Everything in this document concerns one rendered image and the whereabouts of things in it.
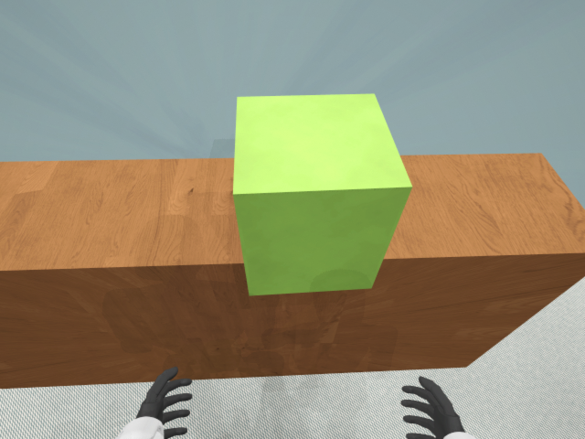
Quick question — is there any carton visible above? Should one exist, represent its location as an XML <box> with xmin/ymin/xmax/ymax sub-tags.
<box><xmin>233</xmin><ymin>93</ymin><xmax>412</xmax><ymax>295</ymax></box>

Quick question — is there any left robot hand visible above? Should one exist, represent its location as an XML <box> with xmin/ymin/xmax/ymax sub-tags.
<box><xmin>135</xmin><ymin>367</ymin><xmax>193</xmax><ymax>439</ymax></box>

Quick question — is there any left robot forearm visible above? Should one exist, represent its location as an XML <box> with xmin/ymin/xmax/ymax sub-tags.
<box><xmin>115</xmin><ymin>417</ymin><xmax>164</xmax><ymax>439</ymax></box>

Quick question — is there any pedestal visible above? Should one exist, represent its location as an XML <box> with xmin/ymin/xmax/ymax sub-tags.
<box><xmin>0</xmin><ymin>153</ymin><xmax>585</xmax><ymax>389</ymax></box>

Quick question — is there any right robot hand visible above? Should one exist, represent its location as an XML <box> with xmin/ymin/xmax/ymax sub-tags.
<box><xmin>400</xmin><ymin>376</ymin><xmax>465</xmax><ymax>439</ymax></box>

